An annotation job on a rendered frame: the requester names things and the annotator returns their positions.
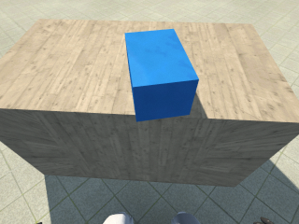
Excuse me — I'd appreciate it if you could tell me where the left robot thigh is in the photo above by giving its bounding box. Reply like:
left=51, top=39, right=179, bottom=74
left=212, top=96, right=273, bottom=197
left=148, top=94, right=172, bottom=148
left=103, top=213, right=134, bottom=224

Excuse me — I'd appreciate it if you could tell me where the robot thigh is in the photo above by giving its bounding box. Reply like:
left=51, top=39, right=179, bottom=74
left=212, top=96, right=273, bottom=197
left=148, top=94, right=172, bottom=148
left=103, top=213, right=134, bottom=224
left=171, top=213, right=200, bottom=224

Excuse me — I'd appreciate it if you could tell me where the carton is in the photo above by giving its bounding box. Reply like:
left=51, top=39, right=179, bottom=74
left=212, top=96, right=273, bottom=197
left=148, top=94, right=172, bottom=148
left=124, top=29, right=199, bottom=122

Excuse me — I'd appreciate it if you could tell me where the right robot thigh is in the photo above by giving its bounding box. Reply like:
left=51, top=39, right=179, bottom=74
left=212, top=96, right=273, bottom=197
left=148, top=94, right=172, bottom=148
left=171, top=213, right=200, bottom=224

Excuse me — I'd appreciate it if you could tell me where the pedestal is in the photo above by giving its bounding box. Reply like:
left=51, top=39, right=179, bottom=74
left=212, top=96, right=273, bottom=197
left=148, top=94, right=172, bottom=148
left=0, top=19, right=299, bottom=188

